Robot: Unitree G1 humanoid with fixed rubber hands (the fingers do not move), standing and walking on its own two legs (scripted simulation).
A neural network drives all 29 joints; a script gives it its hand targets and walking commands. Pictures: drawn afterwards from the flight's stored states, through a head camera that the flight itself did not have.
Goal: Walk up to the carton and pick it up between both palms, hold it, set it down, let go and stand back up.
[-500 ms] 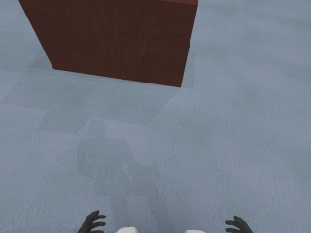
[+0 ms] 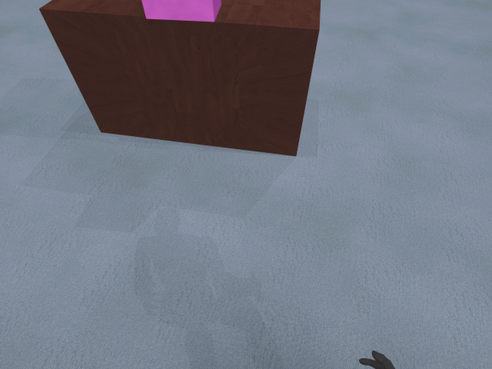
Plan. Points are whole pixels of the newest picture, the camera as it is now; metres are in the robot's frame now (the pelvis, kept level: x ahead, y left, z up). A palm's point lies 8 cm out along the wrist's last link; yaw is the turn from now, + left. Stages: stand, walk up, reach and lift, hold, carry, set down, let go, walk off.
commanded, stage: stand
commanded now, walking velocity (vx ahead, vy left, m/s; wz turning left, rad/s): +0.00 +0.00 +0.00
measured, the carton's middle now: out of the picture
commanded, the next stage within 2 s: walk up in 0.48 s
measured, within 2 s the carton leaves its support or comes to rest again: neither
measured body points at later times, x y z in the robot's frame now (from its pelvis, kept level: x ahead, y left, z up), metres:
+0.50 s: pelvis -0.01 -0.02 +0.01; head +0.01 -0.02 +0.46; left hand +0.01 +0.20 -0.15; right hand +0.00 -0.25 -0.14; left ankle -0.03 +0.08 -0.73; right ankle -0.02 -0.16 -0.73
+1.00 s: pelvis +0.05 +0.05 -0.01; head +0.05 +0.08 +0.44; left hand +0.00 +0.30 -0.18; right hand +0.14 -0.21 -0.13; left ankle +0.06 +0.16 -0.73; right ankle -0.01 -0.13 -0.70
